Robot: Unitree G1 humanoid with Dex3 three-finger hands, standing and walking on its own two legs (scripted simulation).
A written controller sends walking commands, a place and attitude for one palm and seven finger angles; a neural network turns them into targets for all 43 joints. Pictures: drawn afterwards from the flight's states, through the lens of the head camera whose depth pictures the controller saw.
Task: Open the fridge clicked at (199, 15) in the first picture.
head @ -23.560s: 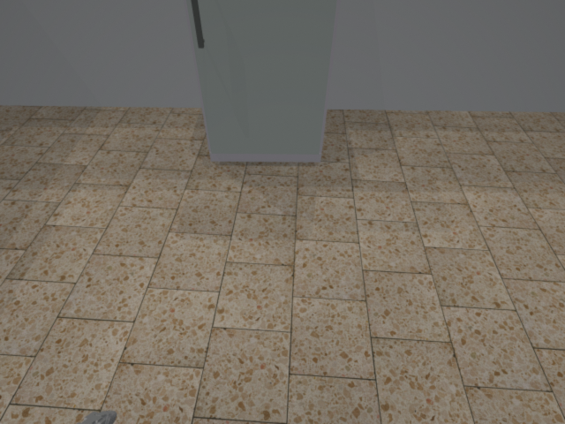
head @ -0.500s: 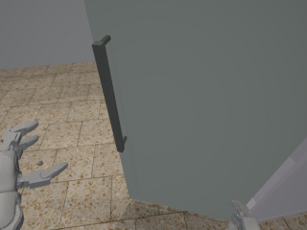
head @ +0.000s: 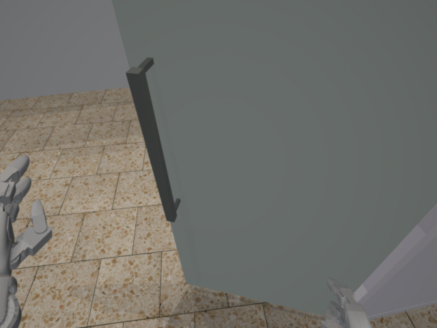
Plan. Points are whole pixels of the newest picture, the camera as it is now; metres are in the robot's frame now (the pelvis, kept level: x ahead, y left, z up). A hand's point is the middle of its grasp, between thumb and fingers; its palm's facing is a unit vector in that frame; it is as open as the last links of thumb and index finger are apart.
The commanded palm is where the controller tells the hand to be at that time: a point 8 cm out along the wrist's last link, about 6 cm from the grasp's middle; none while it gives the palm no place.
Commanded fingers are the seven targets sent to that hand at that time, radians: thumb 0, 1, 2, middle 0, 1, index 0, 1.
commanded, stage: draw the hand back to the body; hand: left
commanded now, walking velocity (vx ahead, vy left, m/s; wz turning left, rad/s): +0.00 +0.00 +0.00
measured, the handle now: (162, 156) +0.41 +0.19 +0.10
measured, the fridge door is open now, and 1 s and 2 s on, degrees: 66 66 66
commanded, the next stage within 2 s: step back with the hand held close in 0.18 s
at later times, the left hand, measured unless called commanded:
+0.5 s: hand (61, 231) +0.19 +0.26 +0.16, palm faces +0.43 -0.79 -0.43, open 7.4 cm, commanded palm +0.12 +0.30 +0.17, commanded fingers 0.00 0.90 0.90 -0.20 -0.30 -0.20 -0.30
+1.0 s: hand (10, 287) +0.11 +0.28 +0.15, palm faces +0.52 -0.75 -0.40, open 7.4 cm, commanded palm +0.05 +0.31 +0.17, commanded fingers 0.00 0.90 0.90 -0.20 -0.30 -0.20 -0.30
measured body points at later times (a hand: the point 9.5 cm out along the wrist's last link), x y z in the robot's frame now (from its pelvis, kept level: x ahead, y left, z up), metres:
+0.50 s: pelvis -0.02 +0.00 +0.00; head -0.02 -0.01 +0.45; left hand +0.16 +0.30 +0.18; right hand +0.16 -0.24 -0.08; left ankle -0.04 +0.11 -0.74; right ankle +0.02 -0.13 -0.74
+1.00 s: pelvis -0.09 +0.01 -0.03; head -0.08 +0.02 +0.42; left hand +0.08 +0.32 +0.17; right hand +0.09 -0.22 -0.09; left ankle -0.04 +0.11 -0.74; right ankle +0.02 -0.13 -0.74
